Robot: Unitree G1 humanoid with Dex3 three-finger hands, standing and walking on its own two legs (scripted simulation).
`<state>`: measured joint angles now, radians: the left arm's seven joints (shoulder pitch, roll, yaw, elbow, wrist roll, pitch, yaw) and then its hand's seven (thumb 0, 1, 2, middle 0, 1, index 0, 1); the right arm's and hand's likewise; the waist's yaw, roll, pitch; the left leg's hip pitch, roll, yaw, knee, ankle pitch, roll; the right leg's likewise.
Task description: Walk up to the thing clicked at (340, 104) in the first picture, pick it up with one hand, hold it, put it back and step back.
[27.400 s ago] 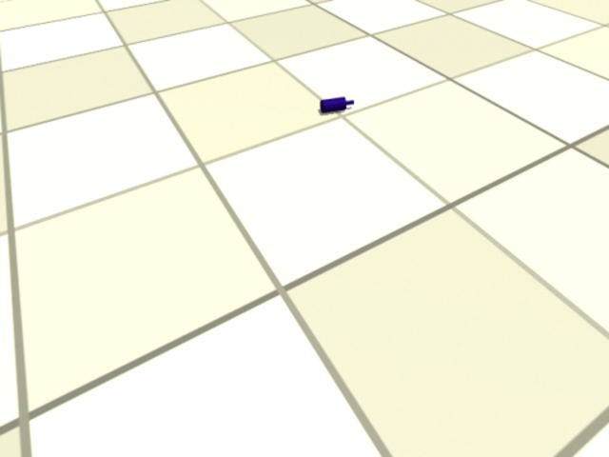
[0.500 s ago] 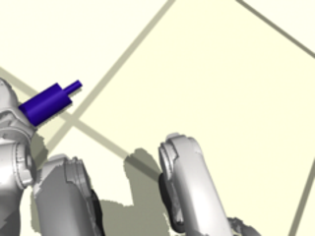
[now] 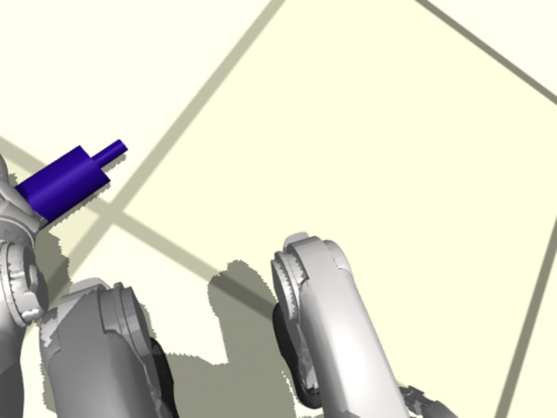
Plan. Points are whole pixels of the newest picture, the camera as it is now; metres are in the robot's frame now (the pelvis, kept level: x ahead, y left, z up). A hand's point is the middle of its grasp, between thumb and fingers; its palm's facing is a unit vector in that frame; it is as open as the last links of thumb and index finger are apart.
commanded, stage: rise first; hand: left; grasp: from above
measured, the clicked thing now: (73, 178) +0.51 +0.26 -0.28
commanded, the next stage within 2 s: approach in 0.86 s
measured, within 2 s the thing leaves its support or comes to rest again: neither
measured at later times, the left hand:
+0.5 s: hand out of the picture +0.45 +0.32 -0.16, palm faces -0.31 -0.29 -0.91, open 13.6 cm
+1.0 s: hand (0, 199) +0.45 +0.32 -0.17, palm faces -0.30 -0.29 -0.91, open 13.6 cm
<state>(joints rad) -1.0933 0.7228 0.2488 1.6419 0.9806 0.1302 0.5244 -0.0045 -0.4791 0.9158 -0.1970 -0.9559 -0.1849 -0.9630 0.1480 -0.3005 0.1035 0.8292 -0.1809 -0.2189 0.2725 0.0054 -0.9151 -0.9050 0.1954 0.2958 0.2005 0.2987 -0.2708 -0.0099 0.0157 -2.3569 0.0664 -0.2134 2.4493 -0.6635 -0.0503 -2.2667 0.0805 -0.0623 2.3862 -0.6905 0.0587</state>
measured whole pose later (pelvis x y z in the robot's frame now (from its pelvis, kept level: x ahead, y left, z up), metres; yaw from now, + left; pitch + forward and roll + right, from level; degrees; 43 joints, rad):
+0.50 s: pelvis +0.00 +0.00 +0.00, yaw +0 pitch +32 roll -8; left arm -1.07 0.71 0.22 1.60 0.97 0.15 0.49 0.00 -0.46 0.90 -0.23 -0.92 -0.21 -0.93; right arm 0.15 -0.30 0.10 0.82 -0.17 -0.22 0.28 0.01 -0.91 -0.91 0.20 0.30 0.20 0.30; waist -0.26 -0.01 0.00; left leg -2.35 0.06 -0.21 2.44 -0.66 -0.05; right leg -2.26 0.08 -0.06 2.38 -0.69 0.06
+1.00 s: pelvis +0.00 +0.00 +0.00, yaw +0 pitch +31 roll -7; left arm -1.08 0.72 0.23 1.63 0.97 0.14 0.52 0.00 -0.45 0.90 -0.24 -0.90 -0.22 -0.92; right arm 0.16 -0.31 0.11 0.83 -0.19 -0.24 0.28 0.01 -0.91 -0.90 0.19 0.30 0.20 0.30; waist -0.27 -0.01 0.02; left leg -2.35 0.06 -0.22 2.45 -0.66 -0.05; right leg -2.26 0.08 -0.06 2.39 -0.68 0.06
